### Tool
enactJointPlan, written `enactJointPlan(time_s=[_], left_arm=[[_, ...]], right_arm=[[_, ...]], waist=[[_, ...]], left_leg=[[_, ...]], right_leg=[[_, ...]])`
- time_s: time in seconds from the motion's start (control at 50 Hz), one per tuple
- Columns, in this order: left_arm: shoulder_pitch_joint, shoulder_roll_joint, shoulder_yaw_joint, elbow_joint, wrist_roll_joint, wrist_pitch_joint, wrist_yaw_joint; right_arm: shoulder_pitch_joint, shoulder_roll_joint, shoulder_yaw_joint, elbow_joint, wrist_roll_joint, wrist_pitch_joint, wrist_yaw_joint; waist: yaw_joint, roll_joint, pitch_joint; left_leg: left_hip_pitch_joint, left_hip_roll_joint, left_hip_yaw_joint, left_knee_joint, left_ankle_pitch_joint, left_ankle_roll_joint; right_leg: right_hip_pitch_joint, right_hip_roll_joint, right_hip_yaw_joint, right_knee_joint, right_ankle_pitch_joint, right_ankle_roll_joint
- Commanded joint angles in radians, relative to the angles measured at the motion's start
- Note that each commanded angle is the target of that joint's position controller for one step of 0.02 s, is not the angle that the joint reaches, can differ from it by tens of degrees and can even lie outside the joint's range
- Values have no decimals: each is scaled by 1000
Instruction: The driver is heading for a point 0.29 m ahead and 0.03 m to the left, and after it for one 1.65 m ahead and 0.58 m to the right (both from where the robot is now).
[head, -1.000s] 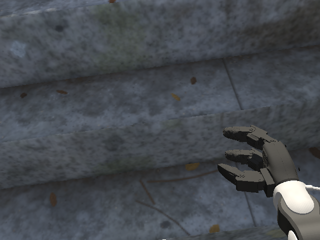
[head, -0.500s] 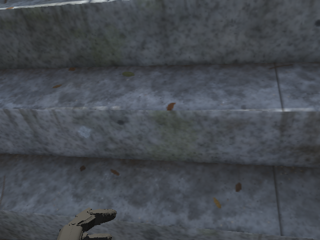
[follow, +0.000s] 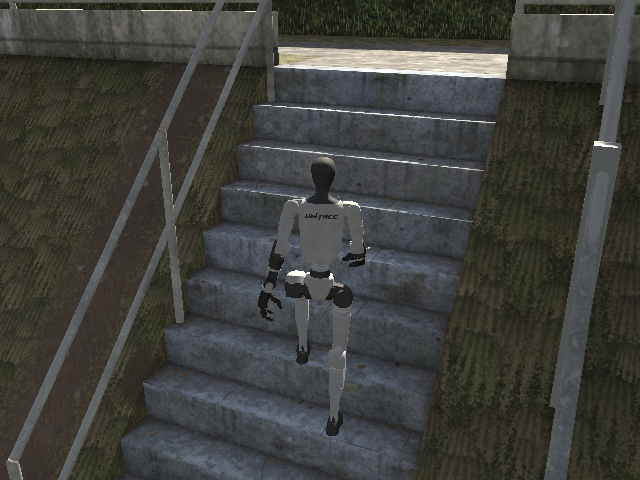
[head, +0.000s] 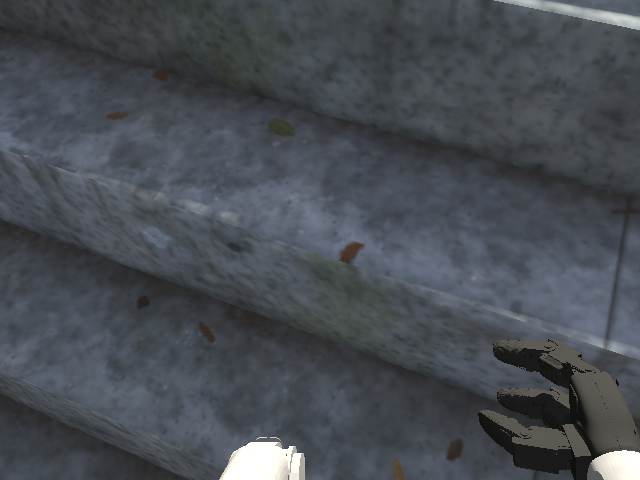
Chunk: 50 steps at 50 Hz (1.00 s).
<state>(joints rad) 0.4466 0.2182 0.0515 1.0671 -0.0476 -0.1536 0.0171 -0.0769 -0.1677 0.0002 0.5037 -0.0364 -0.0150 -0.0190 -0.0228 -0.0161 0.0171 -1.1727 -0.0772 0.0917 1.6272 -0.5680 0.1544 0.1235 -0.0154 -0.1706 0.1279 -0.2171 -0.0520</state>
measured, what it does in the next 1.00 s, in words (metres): climbs, turning right: right foot 0.22 m higher, then left foot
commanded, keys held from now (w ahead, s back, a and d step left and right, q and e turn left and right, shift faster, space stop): w+shift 0.10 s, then w+e+shift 0.66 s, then w+shift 0.24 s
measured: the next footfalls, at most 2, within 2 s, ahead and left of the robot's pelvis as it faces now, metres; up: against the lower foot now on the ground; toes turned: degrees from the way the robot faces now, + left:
right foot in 0.50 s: +0.31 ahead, -0.19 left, +0.44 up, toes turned -8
left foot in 0.88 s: +0.26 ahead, -0.02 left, +0.44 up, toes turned -26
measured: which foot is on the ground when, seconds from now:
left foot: down 0.00-0.48, up 0.50-0.86, down 0.88-1.00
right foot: down 0.00-0.02, up 0.04-0.48, down 0.50-0.84, up 0.86-1.00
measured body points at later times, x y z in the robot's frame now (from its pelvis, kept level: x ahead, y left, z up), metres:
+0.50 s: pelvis +0.18 -0.09 +0.30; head +0.20 -0.10 +0.75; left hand +0.46 +0.04 +0.23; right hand +0.21 -0.36 +0.18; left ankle +0.17 +0.09 -0.43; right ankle +0.27 -0.18 -0.27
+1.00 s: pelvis +0.21 -0.11 +0.36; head +0.20 -0.13 +0.81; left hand +0.53 -0.07 +0.33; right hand +0.14 -0.36 +0.23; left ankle +0.23 -0.01 -0.33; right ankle +0.14 -0.21 -0.14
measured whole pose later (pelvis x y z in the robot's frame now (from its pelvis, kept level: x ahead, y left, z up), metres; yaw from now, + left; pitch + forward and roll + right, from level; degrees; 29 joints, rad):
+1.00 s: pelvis +0.21 -0.11 +0.36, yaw -31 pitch +4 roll +6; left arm 0.03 0.17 0.02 0.58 0.07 -0.05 0.02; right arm 0.34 -0.20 -0.05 0.78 -0.06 -0.10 -0.05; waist -0.04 -0.05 -0.10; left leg -0.36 -0.06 0.20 0.79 -0.84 0.08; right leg -0.92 0.08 0.18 1.90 -0.32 -0.04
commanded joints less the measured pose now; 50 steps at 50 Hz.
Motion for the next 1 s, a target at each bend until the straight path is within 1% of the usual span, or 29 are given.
enactJointPlan(time_s=[0.02, 0.04, 0.06, 0.08, 0.12, 0.16, 0.22, 0.26, 0.32, 0.36, 0.42, 0.46, 0.5, 0.54, 0.56, 0.58, 0.6, 0.68, 0.74, 0.78, 0.82, 0.84, 0.86, 0.9, 0.92, 0.94, 0.96, 0.98, 1.0], left_arm=[[-323, 378, 73, -263, -71, -82, -9], [-317, 319, 62, -309, -75, -72, -39], [-368, 208, 51, -324, 23, -87, -77], [-447, 91, 25, -430, 100, -74, -71], [-518, -135, -56, -576, 128, -42, -44], [-339, -98, -55, -552, 109, -9, -38], [-377, -133, -68, -589, 60, 65, -9], [-544, -165, -79, -621, 38, 92, 9], [-681, -158, -97, -701, 34, 118, 28], [-545, -79, -90, -676, 40, 135, 8], [-110, 11, -37, -517, 20, 156, 15], [-157, 104, -13, -503, 22, 152, 45], [-224, 197, 45, -474, 54, 219, 65], [-397, 79, 25, -500, 112, 217, 43], [-386, 3, -14, -449, 106, 197, 20], [-463, 40, -16, -428, 109, 194, 31], [-455, 40, -15, -427, 94, 167, 31], [-356, 84, -9, -370, 74, 112, 51], [-377, 106, 2, -404, 91, 117, 62], [-481, 116, 15, -458, 86, 120, 63], [-607, 59, 18, -502, 89, 111, 55], [-562, 12, 16, -487, 82, 108, 46], [-434, -58, 8, -451, 69, 99, 28], [-317, -188, -34, -497, 136, 59, -11], [-268, -70, -26, -549, 113, 64, -5], [-294, -34, -31, -567, 127, 81, 10], [-468, -16, -33, -532, 137, 80, 13], [-391, 43, -14, -586, 120, 104, 5], [-348, 133, 8, -609, 107, 118, -8]], right_arm=[[652, -233, -83, 71, -27, 39, -9], [601, -323, -110, 84, -75, 39, -16], [567, -312, -117, 95, -53, 40, -23], [441, -287, -121, 107, -22, 26, -28], [430, -209, -106, 271, 10, -42, -33], [316, -77, -66, 291, -6, -87, -28], [382, -31, -53, 383, -13, -128, -9], [421, -58, -48, 446, -41, -147, 18], [397, -91, -40, 462, -12, -159, 33], [244, -152, -39, 397, 37, -150, 12], [291, -431, -111, 338, 108, -172, -6], [326, -389, -116, 262, 114, -180, 38], [173, -205, -79, 142, 1, -189, 76], [33, 68, -1, 30, -73, -149, 51], [31, 179, 45, -3, -99, -136, 33], [119, 172, 49, -44, -121, -109, 26], [101, 109, 46, -78, -113, -85, 34], [36, 2, 36, -82, -54, -35, 7], [50, -26, 34, -65, -14, -18, -6], [192, -45, 32, -28, 2, -21, -5], [474, -92, 8, 86, 69, -24, -27], [529, -69, -2, 127, 80, -20, -40], [410, -11, -1, 136, 69, -24, -43], [307, 70, 20, 157, 14, -67, -20], [202, -121, -48, 104, -31, -91, -35], [223, -139, -74, 85, -22, -113, -35], [363, -90, -66, 165, 11, -113, -27], [226, -129, -54, 126, -69, -149, -29], [209, -216, -94, 118, -51, -162, -49]], waist=[[-401, -81, -554], [-377, 205, -610], [-321, 319, -656], [-233, 178, -619], [-101, -59, -203], [37, -86, -51], [90, -23, -12], [63, 31, 47], [106, -13, 106], [181, 34, 5], [264, 142, -386], [168, 87, -593], [93, -88, -578], [60, -66, -413], [7, -4, -226], [-114, -56, -198], [-98, -55, -92], [-41, 29, 8], [-20, -34, -65], [-84, -30, -79], [-188, -30, -122], [-202, 101, -105], [-113, 259, -104], [48, 82, -183], [133, 117, -271], [115, -48, -248], [-52, -167, -110], [119, -72, -169], [155, -80, -201]], left_leg=[[1179, -75, -96, -369, 72, 68], [1233, 131, -528, -703, 0, 261], [1142, 249, -874, -1107, 53, 287], [1144, 260, -1000, -1128, -59, 313], [1032, 245, -831, -1092, 82, 215], [933, 283, -592, -1142, 369, 126], [871, 319, -310, -1324, 400, 71], [810, 359, -205, -1468, 363, 99], [688, 333, -7, -1641, 293, 18], [541, 277, 213, -1831, 675, 17], [1004, 397, 197, -1353, 2394, 127], [956, 356, 88, -896, 2031, 98], [640, 229, -44, -501, 825, 53], [328, 65, -247, 333, 561, -48], [290, 105, -248, 494, 565, -62], [172, 91, -292, 445, 602, -72], [169, 67, -218, 515, 605, -104], [133, 90, -175, 349, 542, -205], [332, 23, -110, 150, 403, -189], [611, 20, -98, -209, 329, -134], [1153, 25, 41, -769, 169, -51], [1247, 38, 75, -1035, 222, -46], [1165, 98, -6, -1074, 285, -39], [1136, 231, -299, -872, 298, -12], [1120, 523, -843, -1312, -204, 85], [1158, 560, -850, -1346, -250, 114], [1102, 336, -466, -1249, 124, 70], [1130, 344, -370, -1085, 755, 68], [1126, 408, -433, -1154, 590, 53]], right_leg=[[-455, -310, 155, 618, 2596, -124], [-640, -75, 190, 1191, 1994, -74], [-671, 224, 234, 1715, 472, -76], [-876, 261, 383, 2119, 309, -57], [-1205, 178, 441, 2170, 139, -101], [-1227, 127, 434, 2081, 37, -85], [-1306, 89, 392, 2243, -140, -109], [-1451, 129, 270, 2522, -228, -117], [-1384, 68, 208, 2156, -173, -120], [-852, 29, 88, 1643, -52, -134], [-476, 169, -72, 1435, -343, -67], [-293, 229, 170, 1147, -297, -88], [-224, 187, 430, 909, -268, -143], [-474, 122, 639, 800, -495, -209], [-680, 181, 477, 790, -383, -133], [-814, 129, 730, 523, -640, -81], [-989, 89, 941, 377, -747, -71], [-1017, 78, 909, 317, -633, -159], [-990, 106, 859, 253, -505, -164], [-1061, 131, 715, 240, -347, -122], [-1236, 167, 556, 254, -239, -60], [-1221, 215, 497, 503, -420, -48], [-1142, 257, 428, 995, -446, -73], [-1247, 208, 440, 1791, -152, -70], [-1346, 97, 363, 1823, -5, -27], [-1364, 3, 362, 1929, 68, 23], [-1368, 65, 306, 1941, -45, 20], [-1264, 108, 312, 1991, -194, 51], [-1203, -10, 357, 1716, -191, 58]])
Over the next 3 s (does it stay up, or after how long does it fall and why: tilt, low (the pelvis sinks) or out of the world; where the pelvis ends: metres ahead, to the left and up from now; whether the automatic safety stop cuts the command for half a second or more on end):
stays up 0.82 -0.21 0.85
